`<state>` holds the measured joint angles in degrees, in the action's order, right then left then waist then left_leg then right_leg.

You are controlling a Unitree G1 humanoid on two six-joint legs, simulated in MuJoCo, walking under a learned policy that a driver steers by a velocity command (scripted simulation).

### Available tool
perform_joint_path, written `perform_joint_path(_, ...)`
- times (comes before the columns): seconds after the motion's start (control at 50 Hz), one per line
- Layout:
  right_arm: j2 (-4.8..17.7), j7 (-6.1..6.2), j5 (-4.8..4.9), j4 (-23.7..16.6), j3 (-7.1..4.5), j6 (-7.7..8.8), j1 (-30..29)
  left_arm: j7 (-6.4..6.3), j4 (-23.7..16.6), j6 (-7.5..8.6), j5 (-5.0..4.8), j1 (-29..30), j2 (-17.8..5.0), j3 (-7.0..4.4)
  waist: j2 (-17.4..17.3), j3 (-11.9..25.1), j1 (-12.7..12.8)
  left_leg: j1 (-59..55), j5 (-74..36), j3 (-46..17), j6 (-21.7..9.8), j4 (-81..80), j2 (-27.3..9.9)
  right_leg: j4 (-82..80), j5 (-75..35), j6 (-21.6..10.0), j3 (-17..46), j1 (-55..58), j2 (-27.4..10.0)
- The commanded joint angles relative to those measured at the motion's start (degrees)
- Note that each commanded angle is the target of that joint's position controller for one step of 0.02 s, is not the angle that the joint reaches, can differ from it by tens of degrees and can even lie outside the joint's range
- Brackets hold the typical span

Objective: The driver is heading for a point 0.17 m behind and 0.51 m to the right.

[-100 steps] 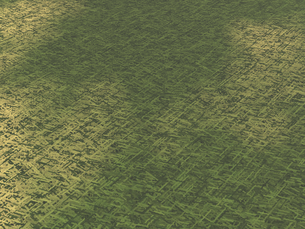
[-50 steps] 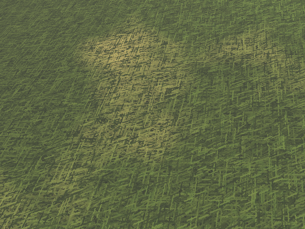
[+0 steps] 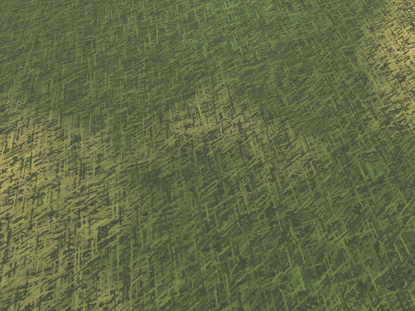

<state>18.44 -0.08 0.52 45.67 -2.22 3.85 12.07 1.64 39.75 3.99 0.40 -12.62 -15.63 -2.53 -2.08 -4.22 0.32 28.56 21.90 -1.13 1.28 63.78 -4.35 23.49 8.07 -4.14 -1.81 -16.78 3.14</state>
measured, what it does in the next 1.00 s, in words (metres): walks ahead, turning right: left foot, then right foot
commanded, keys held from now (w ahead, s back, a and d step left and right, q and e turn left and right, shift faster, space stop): e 0.62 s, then w+e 0.38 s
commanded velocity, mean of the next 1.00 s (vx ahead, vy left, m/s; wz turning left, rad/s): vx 0.16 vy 0.00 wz -0.50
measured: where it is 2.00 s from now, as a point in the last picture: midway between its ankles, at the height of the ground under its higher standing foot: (345, 262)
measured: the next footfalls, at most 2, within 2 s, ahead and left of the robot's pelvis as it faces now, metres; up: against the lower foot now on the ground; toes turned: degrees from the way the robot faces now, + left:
left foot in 0.26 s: +0.24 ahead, +0.12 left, +0.00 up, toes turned -9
right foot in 0.70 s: +0.12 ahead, -0.11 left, +0.00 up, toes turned -23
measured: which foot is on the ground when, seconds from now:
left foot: up 0.00-0.24, down 0.26-0.70, up 0.72-1.00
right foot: down 0.00-0.28, up 0.30-0.68, down 0.70-1.00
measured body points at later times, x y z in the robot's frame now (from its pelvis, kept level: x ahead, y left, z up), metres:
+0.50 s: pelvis +0.12 +0.03 +0.00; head +0.17 +0.03 +0.45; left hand +0.31 +0.29 -0.12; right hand +0.21 -0.27 -0.10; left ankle +0.20 +0.13 -0.74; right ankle +0.08 -0.10 -0.67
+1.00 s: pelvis +0.18 -0.05 +0.01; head +0.18 -0.09 +0.46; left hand +0.36 +0.18 -0.08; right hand +0.21 -0.39 -0.09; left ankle +0.39 +0.04 -0.68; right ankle +0.08 -0.10 -0.74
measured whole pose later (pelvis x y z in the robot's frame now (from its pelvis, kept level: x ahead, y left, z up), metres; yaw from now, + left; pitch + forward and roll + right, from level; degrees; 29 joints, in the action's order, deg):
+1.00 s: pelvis +0.18 -0.05 +0.01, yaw -32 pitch +2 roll +3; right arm 19.1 -1.0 0.5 44.7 -5.5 3.9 3.5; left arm -1.7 42.4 2.3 -0.8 -23.1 -15.4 -3.2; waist -2.4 -0.5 2.7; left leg 32.7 2.6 -4.0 3.3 38.1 -1.3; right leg 17.0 14.1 -3.3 8.3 -4.0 1.5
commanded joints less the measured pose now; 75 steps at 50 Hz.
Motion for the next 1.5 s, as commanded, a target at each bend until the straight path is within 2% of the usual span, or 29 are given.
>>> perform_joint_path(0.02, 2.5, 0.62, -1.11, -2.4, -0.61, -1.04, 5.2, -0.47, -2.5, 1.41, -0.05, 2.4, -8.7, -2.42, 5.6, 7.8, -3.2, -1.3, -4.1, -0.8, 1.9, -6.9, -0.8, -8.6, -40.4, -11.6, 11.1, 4.1, -14.7)
perform_joint_path(0.16, 3.5, 0.57, -0.86, -6.2, -0.58, -2.02, -6.8, -2.4, 0.6, -1.61, -1.33, -0.7, -11.8, -3.69, 6.7, 8.0, 0.3, -4.1, -16.8, -2.3, 2.4, -26.1, 3.5, -4.6, -27.9, -8.3, 12.4, 5.0, -12.7)
perform_joint_path(0.24, 5.7, 0.27, -1.07, -6.2, -1.86, -1.35, -5.2, -3.14, 0.4, -3.04, -1.84, 1.2, -11.0, -3.5, 7.9, 8.3, -1.8, -10.4, -18.2, -2.3, -0.1, -36.6, 4.5, 3.0, -14.7, -5.1, 18.3, 5.6, -11.1)
perform_joint_path(0.26, 6.9, 0.5, -1.6, -6.0, -2.3, -0.93, -3.9, -3.25, 0.2, -3.14, -1.56, 0.6, -9.0, -2.96, 6.4, 9.1, -2.2, -15.9, -26.2, -3.3, -1.8, -40.7, 1.8, 7.1, -9.4, -2.7, 17.7, 3.5, -7.8)
perform_joint_path(0.28, 10.5, 1.22, -2.52, -6.7, -2.94, -0.95, -1.6, -3.28, -0.9, -3.03, -0.24, -0.8, -5.5, -1.86, -2.6, 13.7, -1.7, -25.8, -44.6, -12.6, -6.0, -40.1, -9.7, 19.0, 6.4, 0.6, 13.3, -2.7, -2.5)
perform_joint_path(0.3, 11.3, 1.32, -3.09, -6.7, -3.29, -2.06, -1.4, -3.44, -0.5, -3.09, -0.81, -8.5, -4.4, -1.6, -14.1, 17.2, 1.0, -33.7, -51.3, -25.8, -16.5, -40.7, -21.3, 30.5, 34.0, 3.9, 8.0, -14.5, 3.6)
perform_joint_path(0.34, 5.6, 1.19, -1.82, -7.7, -1.99, -2.63, -3.6, -3.75, 0.7, -4.44, -1.79, -6.2, -12.6, -4.11, -6.5, 13.8, -0.4, -28.7, -34.5, -22.2, -16.6, -43.4, -17.7, 44.4, 27.7, 6.8, 9.2, -18.2, -1.4)
perform_joint_path(0.42, 4.8, 1.67, -2.03, -7.5, -1.79, -3.33, -9.5, -4.51, -0.3, -7.49, -1.66, -4.1, -9.2, -4.03, -6.5, 7.3, 1.0, -16.3, -21.6, -8.3, -13.7, -48.3, -10.6, 43.6, 17.4, 9.4, 5.5, -14.2, -3.9)
perform_joint_path(0.52, 6.7, 2.49, -1.53, -6.0, -2.85, -3.95, -8.0, -3.45, -3.5, -6.92, -1.24, 0.5, -6.2, -2.76, -6.4, 9.6, -1.3, -20.5, -25.6, -2.6, -15.2, -48.3, -12.5, 29.7, 14.4, 9.1, 3.0, -10.3, -6.3)
perform_joint_path(0.62, 9.3, 1.74, -0.33, -4.7, -3.91, -4.69, -7.9, -1.76, -4.6, -7.34, -1.24, 0.6, -7.4, -3.14, -7.1, 9.6, -1.0, -21.2, -25.1, -0.1, -13.7, -46.4, -14.5, 17.5, 12.1, 6.3, -0.2, -3.2, -5.8)
perform_joint_path(0.66, 9.4, 1.45, 1.01, -4.0, -4.21, -4.89, -8.2, -1.19, -3.1, -7.55, -1.41, -2.6, -7.4, -3.63, -5.9, 9.8, 1.1, -16.7, -9.7, 2.1, -10.3, -44.5, -13.6, 8.3, 7.0, 3.1, -2.5, 4.6, -4.3)
perform_joint_path(0.68, 7.2, 1.26, 1.15, -3.3, -3.76, -4.88, -7.1, -1.38, -1.4, -7.6, -1.59, -6.1, -8.6, -4.45, -3.8, 9.8, 2.1, -10.8, 0.4, 4.3, -7.5, -40.7, -11.5, 5.8, 8.3, 0.9, -2.2, 11.3, -2.8)
perform_joint_path(0.7, 3.3, 0.63, 0.4, -3.4, -2.71, -4.79, -7.6, -1.98, 0.2, -7.47, -2.03, -11.6, -11.5, -5.64, 5.9, 7.9, 4.0, 0.0, 8.6, 9.9, -3.0, -26.7, -6.5, -1.9, 14.7, -3.4, 9.0, 18.2, -9.0)
perform_joint_path(0.72, 1.0, 0.5, -1.02, -8.2, -1.98, -4.17, -12.5, -2.25, -0.9, -6.53, -1.8, -13.4, -19.3, -6.99, 19.7, 4.9, 4.6, 18.7, 16.8, 9.8, 0.9, -10.3, 3.8, -9.6, 27.1, -14.1, 37.1, 19.4, -23.0)
perform_joint_path(0.74, 4.9, 0.53, 0.07, -9.1, -3.25, -2.74, -17.4, -1.69, -2.3, -4.23, 0.32, -10.6, -16.5, -5.89, 12.7, 3.0, 6.3, 21.4, 12.2, -1.4, -0.6, -4.3, 2.8, -14.8, 32.8, -16.1, 41.7, 15.4, -23.9)
perform_joint_path(0.76, 6.8, 0.23, 1.24, -8.8, -4.0, -1.82, -15.7, -1.91, -2.5, -2.68, 0.48, -6.8, -14.1, -4.94, 12.5, 1.2, 3.2, 21.6, 5.2, -3.0, -2.1, -4.8, 1.2, -15.8, 33.5, -13.4, 37.4, 14.5, -22.4)
perform_joint_path(0.8, 7.7, 0.37, -0.24, -5.8, -4.74, -0.69, -11.7, -2.58, -2.7, -1.75, -1.22, -3.3, -10.5, -3.73, 11.4, 1.6, 1.0, 19.2, -4.3, -3.1, -1.4, -7.9, -0.2, -14.7, 25.2, -9.1, 29.6, 15.5, -18.4)
perform_joint_path(0.82, 7.0, 0.2, -0.72, -5.2, -4.7, -0.26, -11.5, -2.92, -2.6, -1.62, -1.02, -3.7, -9.8, -3.25, 11.0, 2.0, 0.7, 16.7, -8.3, -2.7, -0.8, -9.1, 0.2, -14.8, 21.3, -8.2, 26.8, 14.7, -16.5)
perform_joint_path(0.94, 3.6, -0.83, -0.13, -5.6, -3.72, 1.08, -15.0, -3.73, -1.1, -0.76, -1.01, -8.6, -10.7, -3.59, 9.7, 1.7, 2.3, 10.2, -20.5, -1.9, 2.1, -24.2, 3.5, -14.1, 8.4, -7.2, 20.3, 13.1, -12.8)
perform_joint_path(1.06, 3.3, -2.05, 0.6, -8.3, -2.75, 2.35, -20.3, -3.69, 0.6, -1.48, -1.89, -11.8, -11.5, -4.05, 9.4, -0.7, 4.6, 4.6, -19.0, -2.5, 2.2, -34.5, 4.5, -10.5, 6.7, -7.6, 23.5, 11.2, -13.3)
perform_joint_path(1.12, 5.6, -2.23, 0.74, -7.9, -3.37, 3.27, -16.5, -3.57, 0.5, -1.98, -1.83, -10.6, -11.6, -4.19, 11.7, 0.9, 2.4, -3.2, -15.5, -2.1, 0.4, -36.4, 5.2, -6.7, 0.3, -6.6, 26.5, 11.0, -13.8)
perform_joint_path(1.16, 7.8, -1.57, 0.3, -5.5, -4.61, 3.79, -7.3, -3.46, -0.2, -2.23, -1.64, -9.1, -9.4, -3.47, 11.5, 5.5, -2.3, -17.1, -16.3, -1.0, -2.5, -40.0, 5.1, 1.4, -7.4, -4.2, 25.0, 8.6, -10.2)
perform_joint_path(1.18, 10.5, -1.06, -0.46, -4.3, -5.43, 3.94, 1.8, -3.2, -1.3, -2.14, -0.73, -8.1, -6.4, -2.37, 7.3, 13.4, -6.5, -31.9, -14.0, -7.9, -6.0, -38.7, -2.5, 16.1, -4.8, -1.9, 21.2, 2.1, -6.5)
perform_joint_path(1.2, 15.8, -0.89, -1.51, -2.7, -6.65, 3.2, 9.4, -3.38, -3.6, -1.48, -1.81, -12.6, -2.1, -1.19, -11.5, 22.4, -5.3, -51.1, -0.3, -32.4, -14.0, -43.2, -16.1, 36.3, 17.4, 2.6, 13.2, -17.4, 2.3)
perform_joint_path(1.22, 11.4, -1.4, -0.53, -2.5, -5.51, 2.97, 8.0, -3.55, -2.9, -1.02, -2.93, -14.3, -6.6, -1.89, -14.3, 19.6, -4.2, -49.4, 9.1, -42.8, -15.3, -48.2, -19.7, 46.3, 25.7, 3.3, 13.8, -25.9, -0.8)
perform_joint_path(1.24, 7.1, -1.17, -0.13, -3.3, -4.31, 2.57, 4.8, -3.34, -2.4, -1.07, -3.18, -10.4, -10.4, -2.93, -8.8, 11.6, -4.7, -42.6, 9.4, -34.4, -13.4, -48.9, -17.7, 49.2, 20.9, 3.3, 13.3, -28.5, -3.9)
perform_joint_path(1.3, 3.0, -0.43, -1.11, -3.2, -2.96, 1.86, -0.3, -2.74, -3.2, -1.41, -1.98, -4.4, -8.6, -3.09, -4.1, 3.2, -2.4, -27.6, -8.5, -15.7, -10.5, -51.7, -11.2, 44.8, 11.3, 3.2, 10.2, -23.9, -9.1)
perform_joint_path(1.36, 3.7, -0.24, -0.61, -2.0, -3.22, 2.54, -0.2, -2.04, -4.6, -2.24, -2.24, -3.0, -4.9, -2.21, -4.3, 1.7, -1.7, -24.0, -17.1, -7.9, -11.5, -54.7, -10.5, 41.4, 8.7, 3.6, 8.1, -23.8, -10.4)
perform_joint_path(1.5, 7.4, 0.22, -0.02, -0.9, -3.88, 1.9, 1.0, 0.33, -8.5, -1.43, -1.66, 7.1, -2.8, -0.92, -1.2, 0.0, -3.9, -24.8, -28.0, 6.3, -10.1, -56.0, -8.9, 19.6, -8.4, 3.5, 2.2, -20.6, -9.0)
